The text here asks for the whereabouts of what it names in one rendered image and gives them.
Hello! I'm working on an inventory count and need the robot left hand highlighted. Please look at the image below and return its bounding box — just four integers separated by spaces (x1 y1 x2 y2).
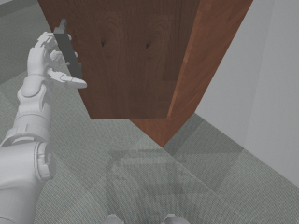
27 32 87 90

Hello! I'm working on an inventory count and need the left robot upper arm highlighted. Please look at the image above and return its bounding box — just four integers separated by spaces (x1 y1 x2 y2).
0 141 57 224

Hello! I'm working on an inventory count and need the robot shin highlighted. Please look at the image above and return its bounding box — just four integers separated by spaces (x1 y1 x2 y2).
107 214 118 218
165 214 175 218

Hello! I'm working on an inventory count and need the cupboard door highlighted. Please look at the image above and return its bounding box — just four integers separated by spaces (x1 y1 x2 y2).
37 0 201 119

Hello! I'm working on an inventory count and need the handle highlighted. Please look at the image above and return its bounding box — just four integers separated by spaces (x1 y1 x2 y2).
53 19 83 79

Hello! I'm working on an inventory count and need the left robot shin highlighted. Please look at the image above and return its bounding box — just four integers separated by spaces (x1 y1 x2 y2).
107 214 118 218

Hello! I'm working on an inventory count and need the right robot shin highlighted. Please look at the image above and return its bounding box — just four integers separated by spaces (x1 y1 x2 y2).
165 214 175 218

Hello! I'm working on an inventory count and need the left robot forearm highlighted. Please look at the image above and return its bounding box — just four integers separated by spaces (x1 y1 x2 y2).
0 75 53 147

